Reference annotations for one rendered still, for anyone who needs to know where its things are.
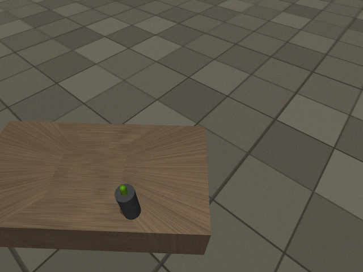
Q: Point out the bottle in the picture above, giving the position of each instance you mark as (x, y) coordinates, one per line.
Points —
(127, 199)

